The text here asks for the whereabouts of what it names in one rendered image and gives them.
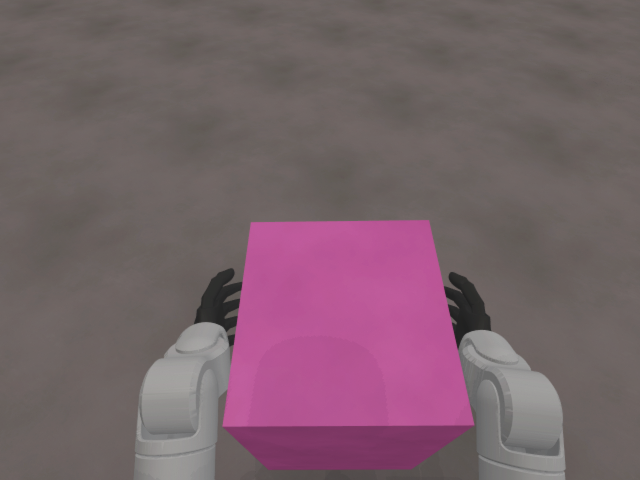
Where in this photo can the robot left forearm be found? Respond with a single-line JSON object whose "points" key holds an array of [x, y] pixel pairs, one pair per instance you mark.
{"points": [[177, 421]]}

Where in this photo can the carton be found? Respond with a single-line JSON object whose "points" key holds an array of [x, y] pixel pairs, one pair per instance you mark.
{"points": [[344, 355]]}

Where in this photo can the left robot hand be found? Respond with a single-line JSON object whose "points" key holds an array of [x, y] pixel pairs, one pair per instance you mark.
{"points": [[212, 308]]}

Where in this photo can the robot right forearm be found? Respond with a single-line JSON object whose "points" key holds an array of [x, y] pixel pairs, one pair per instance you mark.
{"points": [[519, 418]]}

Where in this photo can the right robot hand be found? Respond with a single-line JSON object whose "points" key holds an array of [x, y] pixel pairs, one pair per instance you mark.
{"points": [[471, 316]]}

